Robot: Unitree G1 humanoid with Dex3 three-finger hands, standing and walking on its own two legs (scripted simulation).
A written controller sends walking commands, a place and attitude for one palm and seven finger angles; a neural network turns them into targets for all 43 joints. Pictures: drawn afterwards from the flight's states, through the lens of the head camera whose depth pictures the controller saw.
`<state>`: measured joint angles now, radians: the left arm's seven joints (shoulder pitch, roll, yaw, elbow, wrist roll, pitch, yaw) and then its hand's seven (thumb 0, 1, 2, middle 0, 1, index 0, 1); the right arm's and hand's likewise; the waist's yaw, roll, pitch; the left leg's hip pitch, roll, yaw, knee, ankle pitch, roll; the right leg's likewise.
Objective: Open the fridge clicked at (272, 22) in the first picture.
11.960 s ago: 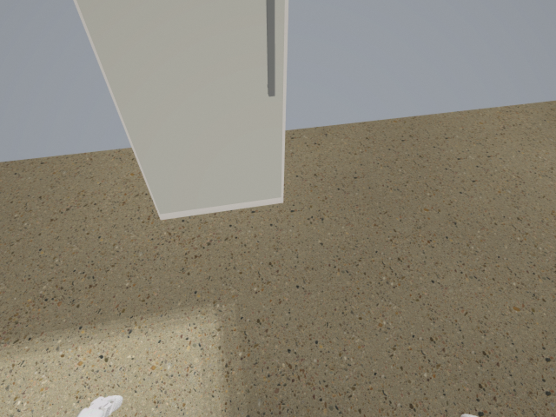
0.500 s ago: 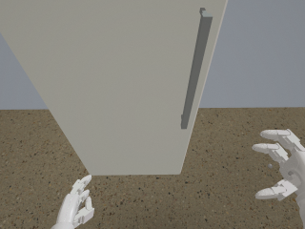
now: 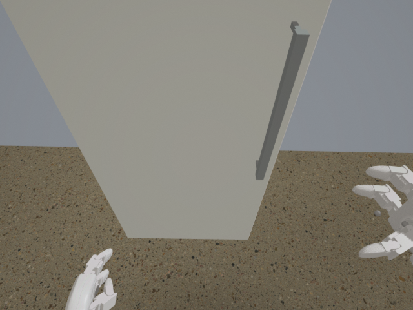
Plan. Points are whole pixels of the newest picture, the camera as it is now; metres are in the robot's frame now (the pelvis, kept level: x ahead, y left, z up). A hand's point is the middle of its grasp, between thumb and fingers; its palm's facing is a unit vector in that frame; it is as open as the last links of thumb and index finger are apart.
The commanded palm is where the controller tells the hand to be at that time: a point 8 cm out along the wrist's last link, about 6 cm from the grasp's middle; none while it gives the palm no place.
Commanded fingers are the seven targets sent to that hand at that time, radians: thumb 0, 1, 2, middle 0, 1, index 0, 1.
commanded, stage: raise the hand to about handle height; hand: right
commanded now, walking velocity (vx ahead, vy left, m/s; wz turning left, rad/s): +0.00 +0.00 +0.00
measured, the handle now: (273, 117) +0.51 -0.13 +0.10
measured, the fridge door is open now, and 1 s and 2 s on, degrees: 0 0 0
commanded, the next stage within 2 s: move the hooked fingers beside the handle in 0.20 s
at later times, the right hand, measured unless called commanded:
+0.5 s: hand (366, 205) +0.28 -0.26 +0.10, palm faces +0.02 +1.00 -0.02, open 14.0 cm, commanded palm +0.26 -0.30 +0.11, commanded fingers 0.00 0.50 -0.30 0.30 1.20 0.30 1.20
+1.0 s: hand (338, 177) +0.34 -0.23 +0.10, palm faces +0.00 +1.00 -0.01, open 14.0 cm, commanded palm +0.32 -0.28 +0.10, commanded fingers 0.00 0.50 -0.30 0.30 1.20 0.30 1.20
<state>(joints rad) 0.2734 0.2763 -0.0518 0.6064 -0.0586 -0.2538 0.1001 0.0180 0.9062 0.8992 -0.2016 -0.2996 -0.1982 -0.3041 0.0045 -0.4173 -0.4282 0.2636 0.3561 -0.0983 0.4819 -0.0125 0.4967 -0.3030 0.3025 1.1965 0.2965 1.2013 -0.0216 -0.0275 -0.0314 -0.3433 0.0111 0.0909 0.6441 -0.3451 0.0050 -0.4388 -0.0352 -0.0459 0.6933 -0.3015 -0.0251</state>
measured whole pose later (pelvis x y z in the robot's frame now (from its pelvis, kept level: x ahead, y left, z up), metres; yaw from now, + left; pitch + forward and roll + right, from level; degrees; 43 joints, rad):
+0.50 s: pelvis +0.00 +0.01 +0.00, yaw +0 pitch +3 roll +1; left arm 0.25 0.28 -0.05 0.62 -0.06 -0.24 0.11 0.02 0.91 0.90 -0.20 -0.30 -0.20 -0.30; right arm -0.07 -0.42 -0.42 0.35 0.36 -0.12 0.50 -0.01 0.50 -0.30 0.30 1.20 0.30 1.20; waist -0.03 -0.04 -0.04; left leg -0.36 0.00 0.10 0.66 -0.36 0.02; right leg -0.45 -0.04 -0.04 0.70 -0.31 -0.01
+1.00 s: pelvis +0.00 +0.00 +0.00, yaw +1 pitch +4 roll +1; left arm 0.28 0.26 -0.05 0.63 -0.06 -0.19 0.10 0.02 0.91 0.90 -0.20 -0.30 -0.20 -0.30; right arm -0.24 -0.37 -0.33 0.45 0.28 -0.14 0.36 -0.01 0.50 -0.30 0.30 1.20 0.30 1.20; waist 0.01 -0.02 -0.03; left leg -0.39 0.02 0.08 0.66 -0.35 0.00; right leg -0.47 -0.03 -0.06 0.69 -0.30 -0.03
